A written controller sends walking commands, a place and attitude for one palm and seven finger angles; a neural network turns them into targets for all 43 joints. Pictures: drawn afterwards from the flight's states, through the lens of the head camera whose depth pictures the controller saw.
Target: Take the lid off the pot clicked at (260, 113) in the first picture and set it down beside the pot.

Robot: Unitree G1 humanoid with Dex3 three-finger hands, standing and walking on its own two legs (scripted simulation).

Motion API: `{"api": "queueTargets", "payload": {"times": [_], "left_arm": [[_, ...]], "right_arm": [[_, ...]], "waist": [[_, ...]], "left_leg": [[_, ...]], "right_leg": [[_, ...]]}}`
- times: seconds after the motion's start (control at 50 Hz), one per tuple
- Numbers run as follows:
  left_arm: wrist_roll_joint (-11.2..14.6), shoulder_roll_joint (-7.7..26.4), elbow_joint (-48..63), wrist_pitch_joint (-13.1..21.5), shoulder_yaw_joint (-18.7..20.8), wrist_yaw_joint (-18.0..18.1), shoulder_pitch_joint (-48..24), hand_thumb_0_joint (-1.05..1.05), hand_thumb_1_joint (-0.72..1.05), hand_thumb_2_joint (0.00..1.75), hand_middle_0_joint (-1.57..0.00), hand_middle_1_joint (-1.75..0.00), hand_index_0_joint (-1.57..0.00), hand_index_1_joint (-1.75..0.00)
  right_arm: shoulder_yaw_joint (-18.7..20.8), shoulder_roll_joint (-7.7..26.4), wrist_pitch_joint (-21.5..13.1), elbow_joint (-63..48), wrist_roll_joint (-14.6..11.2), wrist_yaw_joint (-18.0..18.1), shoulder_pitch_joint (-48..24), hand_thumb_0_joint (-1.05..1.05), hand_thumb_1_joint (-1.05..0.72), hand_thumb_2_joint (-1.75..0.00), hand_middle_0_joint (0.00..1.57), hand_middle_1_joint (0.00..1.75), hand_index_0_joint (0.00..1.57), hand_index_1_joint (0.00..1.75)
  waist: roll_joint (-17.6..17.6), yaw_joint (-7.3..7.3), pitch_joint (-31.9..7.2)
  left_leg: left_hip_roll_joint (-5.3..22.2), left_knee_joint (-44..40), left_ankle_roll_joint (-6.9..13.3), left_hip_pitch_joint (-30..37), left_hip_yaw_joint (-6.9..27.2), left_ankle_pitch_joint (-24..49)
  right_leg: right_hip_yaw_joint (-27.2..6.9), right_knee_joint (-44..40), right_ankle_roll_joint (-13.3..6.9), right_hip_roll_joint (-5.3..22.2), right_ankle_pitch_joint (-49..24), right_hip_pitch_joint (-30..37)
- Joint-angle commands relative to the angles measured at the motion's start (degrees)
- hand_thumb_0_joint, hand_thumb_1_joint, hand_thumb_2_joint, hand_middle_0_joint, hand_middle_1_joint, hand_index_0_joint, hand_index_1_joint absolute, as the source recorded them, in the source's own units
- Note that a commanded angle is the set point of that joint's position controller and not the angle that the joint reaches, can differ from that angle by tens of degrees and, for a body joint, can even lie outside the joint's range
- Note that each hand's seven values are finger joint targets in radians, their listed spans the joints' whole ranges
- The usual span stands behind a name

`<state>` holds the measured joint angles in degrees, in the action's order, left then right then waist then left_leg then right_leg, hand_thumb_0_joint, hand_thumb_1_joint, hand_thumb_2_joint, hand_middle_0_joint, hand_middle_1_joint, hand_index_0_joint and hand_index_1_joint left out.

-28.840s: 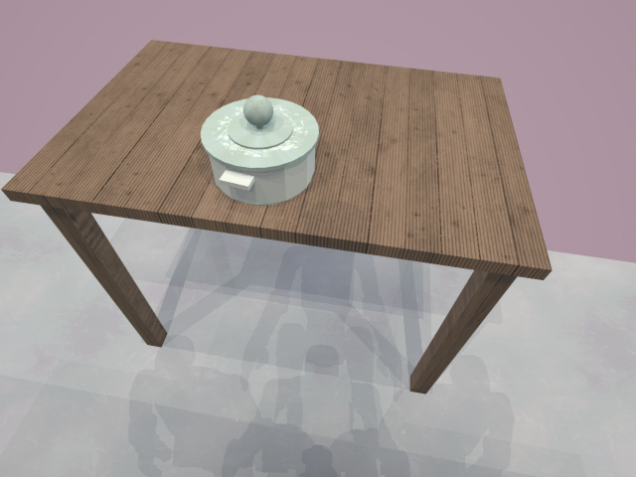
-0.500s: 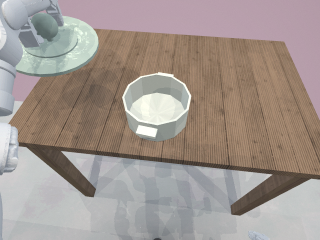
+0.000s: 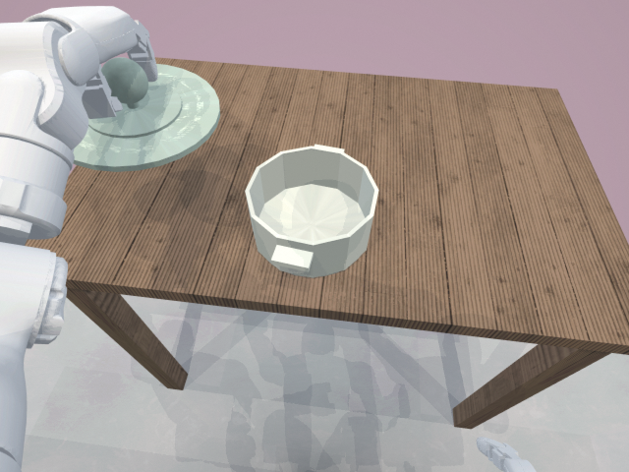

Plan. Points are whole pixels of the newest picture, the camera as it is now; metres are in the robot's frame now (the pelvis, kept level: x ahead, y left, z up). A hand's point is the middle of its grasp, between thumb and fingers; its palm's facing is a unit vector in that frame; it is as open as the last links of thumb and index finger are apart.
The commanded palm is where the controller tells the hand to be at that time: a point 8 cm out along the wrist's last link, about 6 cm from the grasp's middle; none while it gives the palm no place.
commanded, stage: lower the lid onto the table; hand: left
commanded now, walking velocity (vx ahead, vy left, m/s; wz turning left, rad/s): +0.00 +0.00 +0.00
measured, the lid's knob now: (124, 81) +0.50 +0.24 +0.22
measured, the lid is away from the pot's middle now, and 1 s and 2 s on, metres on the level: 0.22 0.23 0.23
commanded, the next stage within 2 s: none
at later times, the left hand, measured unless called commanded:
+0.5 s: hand (113, 115) +0.47 +0.26 +0.19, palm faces -0.31 -0.02 -0.95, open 8.3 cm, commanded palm +0.46 +0.25 +0.27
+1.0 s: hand (120, 151) +0.45 +0.26 +0.15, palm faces -0.39 -0.02 -0.92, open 8.3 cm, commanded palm +0.47 +0.25 +0.23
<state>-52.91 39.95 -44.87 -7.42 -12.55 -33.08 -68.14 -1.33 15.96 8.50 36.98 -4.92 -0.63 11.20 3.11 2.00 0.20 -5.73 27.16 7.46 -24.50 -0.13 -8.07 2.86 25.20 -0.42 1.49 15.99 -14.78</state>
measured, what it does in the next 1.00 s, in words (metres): stands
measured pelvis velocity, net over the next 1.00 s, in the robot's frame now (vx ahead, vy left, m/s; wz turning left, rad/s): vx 0.00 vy -0.02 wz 0.00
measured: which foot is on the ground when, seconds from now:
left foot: down 0.00-1.00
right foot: down 0.00-1.00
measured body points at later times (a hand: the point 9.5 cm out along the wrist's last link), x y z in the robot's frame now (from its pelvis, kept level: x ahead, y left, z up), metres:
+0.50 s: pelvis +0.01 -0.01 +0.00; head +0.06 -0.01 +0.45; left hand +0.48 +0.25 +0.25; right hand +0.09 -0.28 -0.12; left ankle +0.05 +0.03 -0.73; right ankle -0.04 -0.16 -0.73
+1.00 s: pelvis +0.00 -0.02 +0.00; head +0.06 -0.01 +0.44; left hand +0.47 +0.26 +0.20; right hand +0.10 -0.28 -0.12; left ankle +0.05 +0.03 -0.73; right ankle -0.04 -0.16 -0.73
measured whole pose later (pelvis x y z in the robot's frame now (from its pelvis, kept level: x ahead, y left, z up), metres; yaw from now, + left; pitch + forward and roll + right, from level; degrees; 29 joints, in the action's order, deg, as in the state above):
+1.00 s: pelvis +0.00 -0.02 +0.00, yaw +0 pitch +6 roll -3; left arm -52.0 42.8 -48.2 1.9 -9.8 -30.7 -59.5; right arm -0.7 16.4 10.1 37.3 -5.5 0.1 12.3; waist 2.1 2.8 1.5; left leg -4.2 30.0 6.1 -26.1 0.7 -9.6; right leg 3.0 25.9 0.6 -0.2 16.3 -15.4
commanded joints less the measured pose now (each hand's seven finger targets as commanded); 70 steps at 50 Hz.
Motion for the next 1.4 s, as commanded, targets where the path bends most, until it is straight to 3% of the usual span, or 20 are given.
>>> {"api": "queueTargets", "payload": {"times": [0.0,0.12,0.24,0.32,0.34,0.46,0.52,0.56,0.58,0.62,0.7,0.74,0.88,0.98,1.06,1.12,1.2,1.26,1.32,1.38], "left_arm": [[-0.89,15.81,15.19,0.85,7.15,3.87,-37.17,0.00,0.60,1.10,-1.19,-1.10,-0.73,-0.92],[-0.07,15.33,6.99,1.75,7.38,3.70,-30.59,0.00,0.60,1.10,-1.19,-1.10,-0.73,-0.92],[-0.44,17.47,17.84,4.05,8.40,4.53,-35.29,0.00,0.60,1.10,-1.19,-1.10,-0.73,-0.92],[0.46,19.66,6.57,4.30,11.24,4.07,-26.45,0.00,0.60,1.10,-1.19,-1.10,-0.73,-0.92],[0.59,21.49,8.04,4.92,12.46,4.32,-26.44,0.00,0.60,1.10,-1.19,-1.10,-0.73,-0.92],[0.01,18.82,16.13,5.75,10.88,4.54,-27.10,0.00,0.60,1.10,-1.19,-1.10,-0.73,-0.92],[0.89,22.07,11.24,6.17,14.31,4.37,-21.52,0.00,0.60,1.10,-1.19,-1.10,-0.73,-0.92],[0.99,22.46,14.01,6.56,14.04,4.40,-23.42,0.00,0.60,1.10,-1.19,-1.10,-0.73,-0.92],[0.99,19.18,13.62,6.29,11.42,4.26,-23.42,0.00,0.60,1.10,-1.19,-1.10,-0.73,-0.92],[1.09,18.90,12.39,6.27,11.17,4.24,-23.18,0.00,0.60,1.10,-1.19,-1.10,-0.73,-0.92],[1.42,20.75,16.34,7.30,12.27,4.57,-25.03,0.00,0.60,1.10,-1.19,-1.10,-0.73,-0.92],[2.35,19.21,17.37,8.05,10.77,4.50,-25.54,0.00,0.60,1.10,-1.19,-1.10,-0.73,-0.92],[1.86,18.05,5.99,8.91,9.51,5.24,-23.91,0.00,0.60,1.10,-1.19,-1.10,-0.73,-0.92],[0.88,19.80,13.55,11.19,10.77,6.57,-28.06,0.00,0.60,1.10,-1.19,-1.10,-0.73,-0.92],[2.23,22.44,3.41,11.90,14.01,6.80,-20.83,0.00,0.60,1.10,-1.19,-1.10,-0.73,-0.92],[1.50,18.84,2.34,11.35,10.11,7.05,-22.79,0.00,0.60,1.10,-1.19,-1.10,-0.73,-0.92],[0.37,19.07,5.33,12.40,10.37,7.76,-24.13,0.00,0.60,1.10,-1.19,-1.10,-0.73,-0.92],[1.12,24.07,8.51,13.89,14.69,8.11,-23.85,0.00,0.60,1.10,-1.19,-1.10,-0.73,-0.92],[1.64,21.04,3.82,13.68,13.02,8.05,-20.60,0.00,0.60,1.10,-1.19,-1.10,-0.73,-0.92],[0.90,23.64,-0.36,13.82,14.86,8.82,-18.04,0.00,0.60,1.10,-1.19,-1.10,-0.73,-0.92]], "right_arm": [[3.65,9.36,-2.43,-6.07,0.22,0.61,-0.40,0.00,-0.90,-0.90,0.20,0.30,0.20,0.30],[3.55,9.55,-2.46,-4.88,-0.13,0.88,1.18,0.00,-0.90,-0.90,0.20,0.30,0.20,0.30],[4.52,10.24,-2.92,-5.69,0.72,0.80,1.62,0.00,-0.90,-0.90,0.20,0.30,0.20,0.30],[3.89,10.07,-2.26,-4.93,-0.17,0.94,2.56,0.00,-0.90,-0.90,0.20,0.30,0.20,0.30],[4.17,10.81,-2.17,-5.26,0.23,0.91,2.89,0.00,-0.90,-0.90,0.20,0.30,0.20,0.30],[4.89,10.07,-1.49,-6.32,0.35,0.12,2.03,0.00,-0.90,-0.90,0.20,0.30,0.20,0.30],[4.50,10.33,-1.14,-6.10,-0.08,0.21,2.69,0.00,-0.90,-0.90,0.20,0.30,0.20,0.30],[4.46,10.48,-0.55,-6.43,0.02,0.09,1.97,0.00,-0.90,-0.90,0.20,0.30,0.20,0.30],[4.55,10.09,-0.51,-6.55,-0.09,0.13,1.46,0.00,-0.90,-0.90,0.20,0.30,0.20,0.30],[4.53,10.16,-0.42,-6.21,-0.35,0.25,1.83,0.00,-0.90,-0.90,0.20,0.30,0.20,0.30],[4.69,10.37,-0.46,-6.09,-0.25,0.55,1.87,0.00,-0.90,-0.90,0.20,0.30,0.20,0.30],[4.80,10.62,-0.44,-6.08,0.00,0.67,1.75,0.00,-0.90,-0.90,0.20,0.30,0.20,0.30],[4.07,10.40,0.10,-4.31,-0.53,1.17,2.41,0.00,-0.90,-0.90,0.20,0.30,0.20,0.30],[4.44,10.35,-0.47,-4.61,0.07,1.39,2.61,0.00,-0.90,-0.90,0.20,0.30,0.20,0.30],[3.97,10.61,-0.32,-3.83,-0.08,1.70,4.21,0.00,-0.90,-0.90,0.20,0.30,0.20,0.30],[4.11,10.83,-0.11,-3.56,-0.46,1.66,4.11,0.00,-0.90,-0.90,0.20,0.30,0.20,0.30],[4.59,10.94,-0.35,-3.77,-0.13,1.66,5.16,0.00,-0.90,-0.90,0.20,0.30,0.20,0.30],[4.72,11.26,-0.28,-3.95,0.35,1.82,5.70,0.00,-0.90,-0.90,0.20,0.30,0.20,0.30],[4.82,11.16,-0.20,-3.43,0.01,1.86,6.48,0.00,-0.90,-0.90,0.20,0.30,0.20,0.30],[4.63,11.49,-0.03,-3.12,-0.13,1.86,7.07,0.00,-0.90,-0.90,0.20,0.30,0.20,0.30]], "waist": [[4.26,1.34,-28.41],[0.24,1.67,-23.35],[6.91,1.97,-29.39],[-0.01,1.69,-24.22],[1.08,1.46,-25.25],[5.81,1.94,-28.60],[2.42,1.54,-26.60],[3.22,1.50,-27.35],[4.10,1.99,-26.38],[3.42,2.15,-24.35],[4.57,2.21,-28.29],[5.64,2.61,-27.95],[1.43,2.60,-21.87],[7.21,2.47,-28.74],[1.42,2.15,-23.83],[1.95,2.84,-21.91],[4.39,2.83,-26.04],[4.83,2.41,-29.96],[3.47,3.10,-26.94],[1.51,2.66,-24.43]], "left_leg": [[4.36,-1.64,-5.58,32.23,10.24,10.87],[4.15,-2.00,-4.35,27.35,8.86,5.14],[4.66,0.01,-5.77,33.54,9.80,15.06],[3.84,-0.56,-3.85,26.83,7.89,10.20],[3.69,0.00,-3.85,26.18,7.36,12.06],[4.53,1.40,-4.72,32.63,8.62,19.90],[4.01,1.19,-3.90,28.89,7.56,16.91],[3.94,1.22,-3.94,28.66,7.54,17.95],[3.92,1.28,-3.84,29.09,7.44,16.32],[4.26,0.60,-3.89,28.77,7.87,13.35],[4.24,1.50,-3.65,31.35,7.72,15.50],[4.30,1.67,-3.99,31.43,8.00,15.20],[3.95,0.11,-3.11,25.07,6.58,4.45],[4.49,1.56,-3.68,31.54,7.57,11.77],[4.08,0.87,-2.77,24.88,6.40,6.74],[4.05,0.58,-2.80,24.10,5.98,5.85],[4.50,1.70,-3.21,28.57,7.04,9.29],[4.34,2.96,-2.73,29.22,6.47,14.58],[4.54,2.87,-2.72,28.20,6.31,13.69],[4.39,2.90,-2.52,24.83,5.56,12.36]], "right_leg": [[0.28,-2.85,-3.29,-4.79,-6.49,-9.11],[0.65,-3.46,-2.92,-4.74,-5.89,-8.81],[0.06,-3.15,-3.48,-4.77,-8.85,-9.19],[0.54,-3.31,-2.86,-4.99,-9.91,-6.80],[0.27,-3.14,-3.21,-4.34,-11.79,-5.60],[0.42,-3.03,-2.96,-5.46,-11.19,-8.78],[0.67,-2.80,-2.81,-5.41,-12.13,-7.05],[0.68,-2.54,-2.82,-5.22,-13.19,-6.46],[0.78,-2.71,-2.71,-5.19,-11.67,-8.10],[1.14,-3.10,-2.68,-5.49,-9.54,-9.33],[0.74,-2.80,-2.65,-5.39,-10.92,-8.50],[0.82,-3.03,-2.92,-4.94,-10.71,-9.23],[1.31,-2.86,-2.56,-5.19,-7.40,-9.68],[0.93,-2.11,-2.95,-5.27,-9.17,-9.87],[0.89,-2.37,-2.76,-5.15,-9.43,-8.15],[0.99,-2.44,-2.63,-5.19,-8.89,-9.85],[0.89,-1.82,-2.79,-5.51,-8.58,-11.25],[0.37,-1.35,-2.70,-5.31,-12.63,-8.70],[0.82,-1.39,-2.40,-5.52,-11.46,-11.12],[0.78,-1.08,-2.47,-5.46,-11.86,-10.59]]}}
